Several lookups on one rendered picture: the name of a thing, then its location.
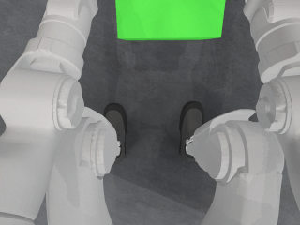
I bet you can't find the left robot foot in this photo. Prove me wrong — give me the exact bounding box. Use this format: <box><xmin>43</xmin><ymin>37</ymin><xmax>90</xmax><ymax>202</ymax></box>
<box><xmin>103</xmin><ymin>103</ymin><xmax>128</xmax><ymax>164</ymax></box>

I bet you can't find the robot foot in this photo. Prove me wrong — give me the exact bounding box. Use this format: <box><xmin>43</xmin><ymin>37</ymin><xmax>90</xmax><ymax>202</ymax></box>
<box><xmin>103</xmin><ymin>103</ymin><xmax>128</xmax><ymax>164</ymax></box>
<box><xmin>179</xmin><ymin>100</ymin><xmax>204</xmax><ymax>162</ymax></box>

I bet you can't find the left robot upper arm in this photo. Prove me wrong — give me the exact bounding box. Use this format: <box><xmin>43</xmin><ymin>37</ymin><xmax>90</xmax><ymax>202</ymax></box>
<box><xmin>0</xmin><ymin>67</ymin><xmax>84</xmax><ymax>225</ymax></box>

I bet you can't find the left robot forearm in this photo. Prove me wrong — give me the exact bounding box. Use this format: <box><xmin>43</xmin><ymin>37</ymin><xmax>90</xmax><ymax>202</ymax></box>
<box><xmin>0</xmin><ymin>0</ymin><xmax>98</xmax><ymax>117</ymax></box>

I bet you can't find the right robot forearm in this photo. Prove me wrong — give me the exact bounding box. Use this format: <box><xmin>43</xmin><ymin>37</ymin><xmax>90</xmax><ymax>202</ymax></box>
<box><xmin>243</xmin><ymin>0</ymin><xmax>300</xmax><ymax>83</ymax></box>

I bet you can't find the right robot upper arm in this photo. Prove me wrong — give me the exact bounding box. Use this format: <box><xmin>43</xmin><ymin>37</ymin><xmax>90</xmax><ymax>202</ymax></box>
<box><xmin>255</xmin><ymin>75</ymin><xmax>300</xmax><ymax>211</ymax></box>

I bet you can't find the right robot foot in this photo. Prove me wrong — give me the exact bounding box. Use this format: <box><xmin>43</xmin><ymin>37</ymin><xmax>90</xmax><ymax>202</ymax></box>
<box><xmin>179</xmin><ymin>100</ymin><xmax>204</xmax><ymax>162</ymax></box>

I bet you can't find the carton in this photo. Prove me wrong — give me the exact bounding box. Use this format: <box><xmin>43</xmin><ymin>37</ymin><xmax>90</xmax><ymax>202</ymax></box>
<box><xmin>115</xmin><ymin>0</ymin><xmax>226</xmax><ymax>41</ymax></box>

